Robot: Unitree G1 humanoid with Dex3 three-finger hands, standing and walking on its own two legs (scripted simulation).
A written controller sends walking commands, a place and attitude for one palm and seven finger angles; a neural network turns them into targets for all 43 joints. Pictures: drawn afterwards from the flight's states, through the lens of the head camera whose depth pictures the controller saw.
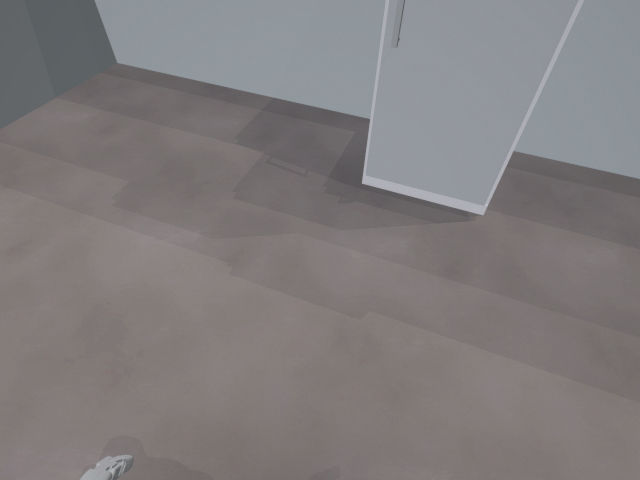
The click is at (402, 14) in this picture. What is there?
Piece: fridge door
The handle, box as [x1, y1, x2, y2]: [391, 0, 404, 47]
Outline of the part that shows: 404,0 398,0 391,41 392,47 396,47 399,39 398,35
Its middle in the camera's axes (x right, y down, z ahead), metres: +0.26 -0.83 +1.17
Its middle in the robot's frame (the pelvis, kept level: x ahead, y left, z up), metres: +1.47 -0.19 +0.17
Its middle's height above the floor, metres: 0.94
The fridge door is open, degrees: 0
